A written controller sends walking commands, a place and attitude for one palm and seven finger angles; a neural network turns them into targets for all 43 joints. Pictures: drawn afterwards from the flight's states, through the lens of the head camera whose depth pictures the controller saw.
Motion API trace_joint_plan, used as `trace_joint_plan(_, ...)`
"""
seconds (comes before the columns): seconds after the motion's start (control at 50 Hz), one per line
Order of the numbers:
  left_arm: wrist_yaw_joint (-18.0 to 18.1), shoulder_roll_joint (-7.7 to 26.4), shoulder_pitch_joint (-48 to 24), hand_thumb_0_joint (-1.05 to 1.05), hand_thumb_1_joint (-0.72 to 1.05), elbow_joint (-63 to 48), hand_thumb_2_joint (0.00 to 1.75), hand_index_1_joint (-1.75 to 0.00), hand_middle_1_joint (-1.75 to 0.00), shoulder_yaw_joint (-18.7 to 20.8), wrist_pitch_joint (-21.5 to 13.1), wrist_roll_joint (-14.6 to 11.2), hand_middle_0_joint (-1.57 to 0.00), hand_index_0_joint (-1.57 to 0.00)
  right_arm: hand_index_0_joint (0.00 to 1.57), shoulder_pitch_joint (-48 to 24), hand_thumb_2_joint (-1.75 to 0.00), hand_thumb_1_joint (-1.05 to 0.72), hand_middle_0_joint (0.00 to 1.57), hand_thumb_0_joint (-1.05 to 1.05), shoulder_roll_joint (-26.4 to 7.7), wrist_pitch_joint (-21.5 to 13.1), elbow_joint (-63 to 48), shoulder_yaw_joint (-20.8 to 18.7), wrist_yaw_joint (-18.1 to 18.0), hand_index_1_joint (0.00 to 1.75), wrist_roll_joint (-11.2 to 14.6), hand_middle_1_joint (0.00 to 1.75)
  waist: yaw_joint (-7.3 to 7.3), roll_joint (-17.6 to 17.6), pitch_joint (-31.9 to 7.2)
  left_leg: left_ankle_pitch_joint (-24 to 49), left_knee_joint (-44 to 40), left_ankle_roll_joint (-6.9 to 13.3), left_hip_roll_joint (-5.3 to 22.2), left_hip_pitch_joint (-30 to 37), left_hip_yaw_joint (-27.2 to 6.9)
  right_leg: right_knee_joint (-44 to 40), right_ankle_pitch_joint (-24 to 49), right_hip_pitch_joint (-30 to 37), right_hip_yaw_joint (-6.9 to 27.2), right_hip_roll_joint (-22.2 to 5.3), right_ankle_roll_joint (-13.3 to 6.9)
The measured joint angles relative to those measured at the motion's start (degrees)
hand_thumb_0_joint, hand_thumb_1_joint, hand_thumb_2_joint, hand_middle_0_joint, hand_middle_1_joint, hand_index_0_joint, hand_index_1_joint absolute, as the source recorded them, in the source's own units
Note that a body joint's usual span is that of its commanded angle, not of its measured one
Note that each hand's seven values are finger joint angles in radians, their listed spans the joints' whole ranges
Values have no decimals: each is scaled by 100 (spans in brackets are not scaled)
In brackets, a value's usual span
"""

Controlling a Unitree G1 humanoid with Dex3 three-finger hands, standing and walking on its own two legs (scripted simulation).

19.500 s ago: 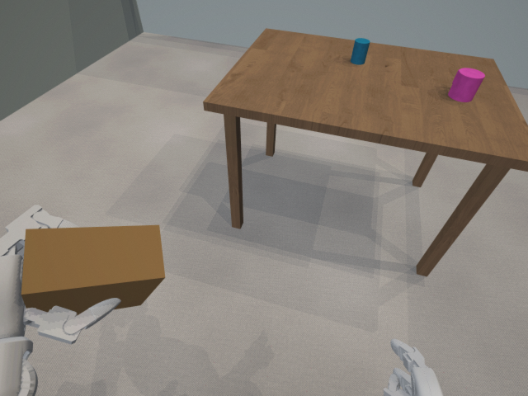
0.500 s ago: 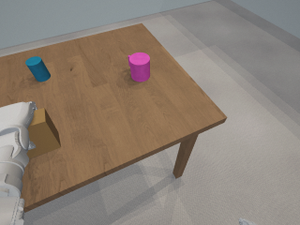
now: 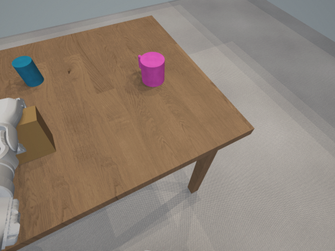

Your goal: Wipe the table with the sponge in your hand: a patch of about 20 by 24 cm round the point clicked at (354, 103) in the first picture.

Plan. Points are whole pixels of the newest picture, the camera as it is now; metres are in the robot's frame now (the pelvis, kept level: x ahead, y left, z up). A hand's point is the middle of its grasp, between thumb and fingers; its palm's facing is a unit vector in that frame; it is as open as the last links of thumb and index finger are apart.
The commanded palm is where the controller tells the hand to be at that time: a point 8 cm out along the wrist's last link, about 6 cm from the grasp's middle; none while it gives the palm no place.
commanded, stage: wipe forward along the first lane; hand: left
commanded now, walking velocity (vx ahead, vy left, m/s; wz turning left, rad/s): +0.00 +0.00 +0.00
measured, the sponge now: (20, 143) +0.36 +0.40 -0.01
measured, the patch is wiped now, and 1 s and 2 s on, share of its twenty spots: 0.55 0.65 0.80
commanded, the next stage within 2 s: slide across to the middle lane in 0.04 s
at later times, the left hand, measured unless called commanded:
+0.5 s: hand (26, 117) +0.41 +0.38 +0.04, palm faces -0.10 -0.01 -0.99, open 10.1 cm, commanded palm +0.39 +0.36 +0.09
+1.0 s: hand (45, 114) +0.42 +0.34 +0.04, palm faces -0.10 -0.01 -0.99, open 10.1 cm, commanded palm +0.39 +0.32 +0.08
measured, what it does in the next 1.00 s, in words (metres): stands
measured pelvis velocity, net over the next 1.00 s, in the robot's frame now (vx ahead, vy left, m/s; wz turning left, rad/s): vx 0.03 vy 0.00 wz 0.01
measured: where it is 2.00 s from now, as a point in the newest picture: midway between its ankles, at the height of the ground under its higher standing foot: outside the picture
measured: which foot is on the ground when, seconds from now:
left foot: down 0.00-1.00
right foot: down 0.00-1.00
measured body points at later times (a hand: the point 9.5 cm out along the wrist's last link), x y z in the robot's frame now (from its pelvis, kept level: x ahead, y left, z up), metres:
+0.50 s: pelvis +0.02 +0.01 +0.00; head +0.09 +0.03 +0.45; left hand +0.41 +0.38 +0.10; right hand +0.09 -0.25 -0.12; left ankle -0.01 +0.05 -0.72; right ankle +0.00 -0.12 -0.72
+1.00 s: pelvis +0.03 +0.00 +0.01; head +0.09 +0.00 +0.46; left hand +0.42 +0.34 +0.10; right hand +0.12 -0.27 -0.12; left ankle -0.01 +0.05 -0.72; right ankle +0.00 -0.12 -0.72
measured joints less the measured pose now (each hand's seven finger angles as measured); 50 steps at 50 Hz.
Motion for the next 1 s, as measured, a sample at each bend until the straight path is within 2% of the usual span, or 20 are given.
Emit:
trace_joint_plan(0.14, -34, 100, -220, 1, -52, 147, 104, -133, -133, -6, -95, 70, -74, -75, 21, 40, -90, -90, 21, 1, -15, 30, -30, -11, 22, 30, -34, 30, -26, -8, 5, -32, 58, 33, -24, -103, -6, 30, -27, -84, -9, -22, 34)
trace_joint_plan(0.24, -33, 112, -324, 1, -52, 108, 104, -133, -133, -138, -40, 43, -74, -75, 21, 74, -90, -90, 21, 1, 5, 33, -9, -40, 31, 30, -44, 30, -22, -11, 18, -50, 80, 47, -40, -148, -22, 29, -43, -111, -26, -35, 52)
trace_joint_plan(0.34, -2, -34, -291, 1, -52, -93, 104, -133, -133, -311, 92, -87, -74, -75, 21, 94, -90, -90, 21, 1, 48, 23, 80, -65, 30, 30, -41, 30, 3, 4, 35, -49, 7, 60, -72, -38, -56, -61, -49, 19, -50, -63, 70)
trace_joint_plan(0.44, 25, -325, -251, 1, -52, -334, 104, -133, -133, -499, 281, -193, -74, -75, 21, 38, -90, -90, 21, 1, 107, 7, 163, -63, 41, 30, -49, 30, 21, 16, 57, -22, -144, 68, -119, 178, -87, -185, -54, 235, -67, -107, 67)
trace_joint_plan(0.64, -9, -600, -304, 1, -51, -245, 104, -134, -133, -568, 580, -114, -74, -74, 21, -216, -90, -90, 21, 1, 173, -4, 61, 29, 76, 30, -73, 30, -12, 21, 64, 28, -419, 58, -115, 475, -59, -418, -9, 501, -12, -106, 79)
trace_joint_plan(0.78, 4, -767, -348, 0, -51, -336, 104, -134, -133, -738, 642, -140, -73, -74, 21, -230, -90, -90, 21, 1, 127, 0, 75, -27, 90, 30, -98, 30, 38, 30, 71, 44, -494, 22, -116, 540, -110, -482, -14, 571, -54, -105, 49)
trace_joint_plan(1.0, 189, -930, -124, 0, -51, -398, 104, -134, -133, -658, 827, -174, -73, -74, 21, -260, -90, -90, 21, 1, 63, 82, 152, -38, 99, 30, -90, 30, 14, 41, 24, 76, -641, -26, -35, 695, -28, -601, 53, 679, 44, -31, -7)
